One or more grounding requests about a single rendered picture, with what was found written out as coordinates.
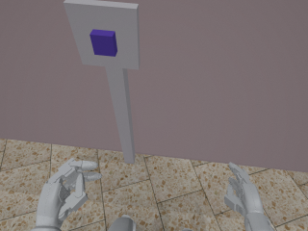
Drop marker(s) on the button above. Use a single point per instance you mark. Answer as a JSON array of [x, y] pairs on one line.
[[103, 42]]

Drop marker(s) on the left robot hand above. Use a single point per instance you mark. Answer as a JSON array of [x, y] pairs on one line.
[[51, 210]]

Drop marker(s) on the right robot hand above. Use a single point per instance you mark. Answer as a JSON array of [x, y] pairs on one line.
[[247, 199]]

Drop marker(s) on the robot left thigh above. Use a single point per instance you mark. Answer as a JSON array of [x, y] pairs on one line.
[[123, 224]]

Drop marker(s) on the panel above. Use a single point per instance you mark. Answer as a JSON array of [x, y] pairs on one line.
[[124, 19]]

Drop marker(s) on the robot right forearm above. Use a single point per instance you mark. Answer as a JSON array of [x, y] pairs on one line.
[[257, 222]]

